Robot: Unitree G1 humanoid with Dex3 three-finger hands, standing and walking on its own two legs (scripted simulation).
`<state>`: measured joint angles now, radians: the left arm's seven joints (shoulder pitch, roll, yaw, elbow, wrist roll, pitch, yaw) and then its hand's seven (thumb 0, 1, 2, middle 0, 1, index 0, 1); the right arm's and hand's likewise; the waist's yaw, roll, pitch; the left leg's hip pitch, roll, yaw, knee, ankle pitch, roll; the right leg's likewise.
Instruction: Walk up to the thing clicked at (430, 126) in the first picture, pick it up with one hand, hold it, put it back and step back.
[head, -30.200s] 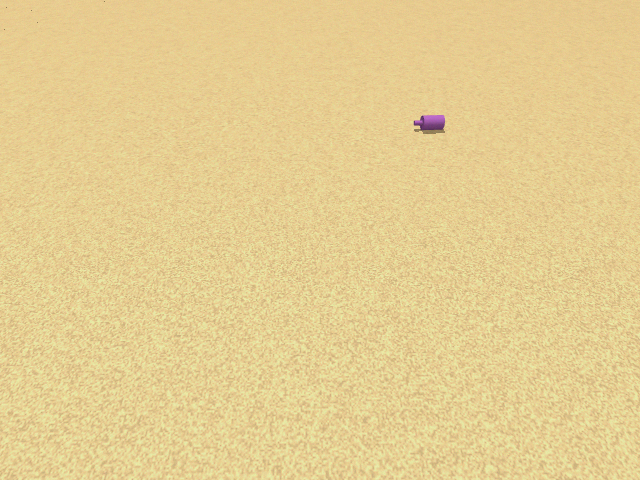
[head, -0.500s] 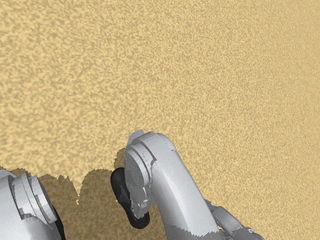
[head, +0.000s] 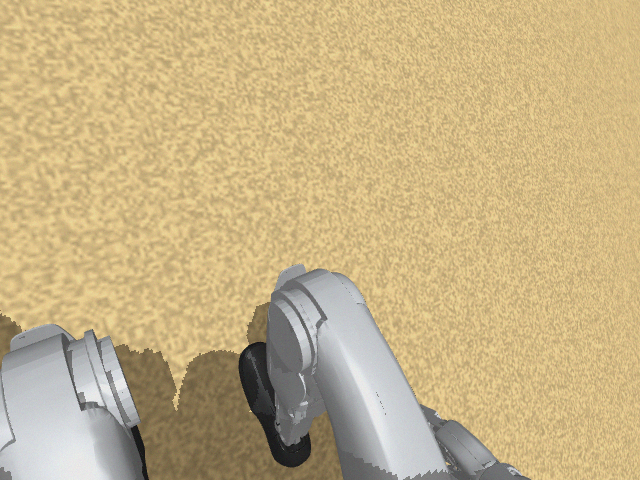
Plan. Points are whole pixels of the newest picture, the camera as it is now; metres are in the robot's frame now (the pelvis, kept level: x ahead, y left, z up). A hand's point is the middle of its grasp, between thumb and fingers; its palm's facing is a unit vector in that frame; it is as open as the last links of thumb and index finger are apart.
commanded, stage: settle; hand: left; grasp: from above
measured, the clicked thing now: out of the picture +0.45 +0.41 -0.25
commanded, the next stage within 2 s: lift in 0.52 s
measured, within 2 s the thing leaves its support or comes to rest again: neither
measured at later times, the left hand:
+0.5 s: hand out of the picture +0.44 +0.38 -0.14, palm faces -0.48 -0.12 -0.87, open 10.4 cm
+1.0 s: hand out of the picture +0.40 +0.38 -0.06, palm faces -0.49 -0.16 -0.86, open 10.4 cm
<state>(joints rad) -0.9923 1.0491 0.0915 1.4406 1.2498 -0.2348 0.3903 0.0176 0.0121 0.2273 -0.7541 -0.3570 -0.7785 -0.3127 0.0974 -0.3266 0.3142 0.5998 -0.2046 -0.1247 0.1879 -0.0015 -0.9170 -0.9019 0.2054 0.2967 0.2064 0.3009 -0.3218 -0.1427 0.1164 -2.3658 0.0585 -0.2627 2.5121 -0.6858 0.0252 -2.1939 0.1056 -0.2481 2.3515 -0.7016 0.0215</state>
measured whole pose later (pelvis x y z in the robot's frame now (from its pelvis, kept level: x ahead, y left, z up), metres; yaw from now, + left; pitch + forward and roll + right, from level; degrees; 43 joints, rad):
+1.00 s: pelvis -0.01 +0.00 +0.07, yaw +7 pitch +34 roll -11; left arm -0.83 0.81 0.02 1.03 1.08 -0.16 0.00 0.01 0.00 0.22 -0.81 -0.27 -0.83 -0.24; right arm 0.21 -0.27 0.11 0.62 -0.06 0.08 0.08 0.00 -0.92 -0.90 0.21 0.30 0.21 0.30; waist -0.20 0.00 -0.08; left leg -2.22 0.04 -0.12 2.22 -0.62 0.05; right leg -2.08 0.06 -0.13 2.15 -0.68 0.02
